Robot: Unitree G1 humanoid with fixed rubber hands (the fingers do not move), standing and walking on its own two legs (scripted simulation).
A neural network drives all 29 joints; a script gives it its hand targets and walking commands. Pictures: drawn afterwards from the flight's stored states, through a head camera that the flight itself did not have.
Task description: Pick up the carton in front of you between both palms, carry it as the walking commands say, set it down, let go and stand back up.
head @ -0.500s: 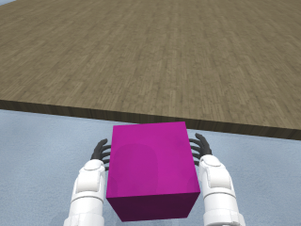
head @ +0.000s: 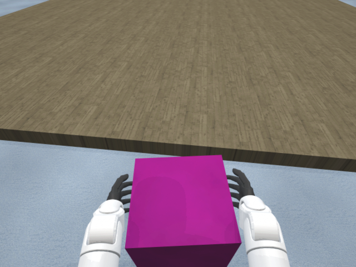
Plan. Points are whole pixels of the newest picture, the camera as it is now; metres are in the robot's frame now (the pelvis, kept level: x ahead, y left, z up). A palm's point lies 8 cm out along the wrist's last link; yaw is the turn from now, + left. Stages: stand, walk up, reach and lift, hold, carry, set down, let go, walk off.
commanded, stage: reach and lift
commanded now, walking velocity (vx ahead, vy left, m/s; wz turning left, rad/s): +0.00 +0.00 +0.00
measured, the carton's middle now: (181, 218) +0.29 +0.00 -0.05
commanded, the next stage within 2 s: hold in 0.02 s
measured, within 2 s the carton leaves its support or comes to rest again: neither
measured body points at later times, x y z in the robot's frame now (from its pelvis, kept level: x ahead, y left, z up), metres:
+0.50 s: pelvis -0.02 +0.00 +0.00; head -0.06 +0.00 +0.44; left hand +0.28 +0.15 +0.04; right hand +0.29 -0.15 +0.05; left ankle +0.01 +0.13 -0.75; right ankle -0.01 -0.12 -0.75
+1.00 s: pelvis +0.14 -0.01 -0.02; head +0.12 -0.01 +0.43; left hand +0.42 +0.14 +0.06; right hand +0.42 -0.17 +0.07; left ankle +0.04 +0.11 -0.75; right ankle +0.05 -0.09 -0.70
